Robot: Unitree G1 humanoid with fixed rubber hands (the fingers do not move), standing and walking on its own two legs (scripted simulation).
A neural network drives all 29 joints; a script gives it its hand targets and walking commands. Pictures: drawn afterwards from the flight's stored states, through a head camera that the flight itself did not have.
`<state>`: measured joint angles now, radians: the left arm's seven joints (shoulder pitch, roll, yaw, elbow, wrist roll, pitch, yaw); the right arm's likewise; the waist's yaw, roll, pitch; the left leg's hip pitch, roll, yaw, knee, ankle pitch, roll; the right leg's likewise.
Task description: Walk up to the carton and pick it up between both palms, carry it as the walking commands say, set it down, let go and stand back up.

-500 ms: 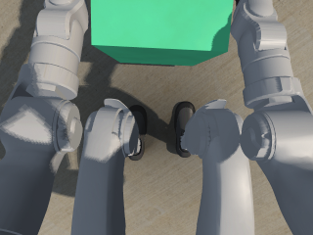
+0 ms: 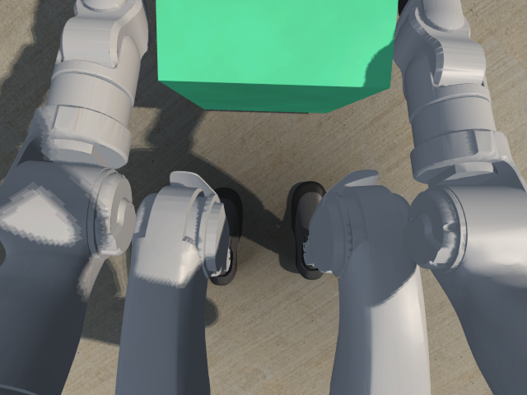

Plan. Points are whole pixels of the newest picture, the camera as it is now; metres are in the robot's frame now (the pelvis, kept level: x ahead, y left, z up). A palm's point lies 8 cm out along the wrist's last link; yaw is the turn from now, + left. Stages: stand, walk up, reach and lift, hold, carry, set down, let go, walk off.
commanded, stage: set down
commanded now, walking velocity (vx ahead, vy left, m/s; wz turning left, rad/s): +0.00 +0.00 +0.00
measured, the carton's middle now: out of the picture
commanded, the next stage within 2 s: none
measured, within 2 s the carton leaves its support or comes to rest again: rests again in 1.54 s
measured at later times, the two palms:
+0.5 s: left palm out of the picture +0.55 +0.14 -0.18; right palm out of the picture +0.53 -0.17 -0.17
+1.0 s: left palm out of the picture +0.55 +0.14 -0.18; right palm out of the picture +0.53 -0.17 -0.18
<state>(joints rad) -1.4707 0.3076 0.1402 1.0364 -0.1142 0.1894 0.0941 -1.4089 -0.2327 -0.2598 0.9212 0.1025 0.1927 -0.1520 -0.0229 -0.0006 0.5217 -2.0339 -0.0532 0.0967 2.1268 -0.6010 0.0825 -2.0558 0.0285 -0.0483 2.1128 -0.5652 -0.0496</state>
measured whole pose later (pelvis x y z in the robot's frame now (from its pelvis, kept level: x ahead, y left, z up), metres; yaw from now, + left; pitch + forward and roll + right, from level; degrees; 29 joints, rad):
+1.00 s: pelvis +0.00 +0.00 -0.02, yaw +0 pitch +28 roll +0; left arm -1.47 0.31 0.25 1.04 -0.03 0.20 -0.02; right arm -1.42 -0.25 -0.32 0.95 0.07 0.21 -0.03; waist -0.03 0.00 0.52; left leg -2.07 -0.05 0.10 2.19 -0.60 0.08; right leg -2.09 0.04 -0.05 2.17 -0.57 -0.04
